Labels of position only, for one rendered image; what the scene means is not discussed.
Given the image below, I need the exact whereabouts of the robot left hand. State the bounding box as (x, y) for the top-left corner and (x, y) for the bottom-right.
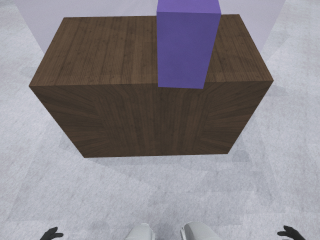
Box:
(40, 226), (64, 240)

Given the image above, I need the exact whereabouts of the pedestal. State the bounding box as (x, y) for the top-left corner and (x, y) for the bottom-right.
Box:
(29, 14), (274, 158)

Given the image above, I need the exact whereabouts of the robot left thigh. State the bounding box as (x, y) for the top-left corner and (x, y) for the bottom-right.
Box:
(124, 225), (156, 240)

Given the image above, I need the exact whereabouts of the robot right hand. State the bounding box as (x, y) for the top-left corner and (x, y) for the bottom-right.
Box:
(277, 225), (305, 240)

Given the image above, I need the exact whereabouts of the carton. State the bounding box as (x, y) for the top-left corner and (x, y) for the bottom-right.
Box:
(156, 0), (222, 89)

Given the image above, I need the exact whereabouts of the robot thigh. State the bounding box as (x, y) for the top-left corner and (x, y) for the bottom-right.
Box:
(124, 225), (156, 240)
(180, 221), (222, 240)

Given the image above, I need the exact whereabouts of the robot right thigh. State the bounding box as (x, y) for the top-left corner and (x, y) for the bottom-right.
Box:
(180, 221), (222, 240)

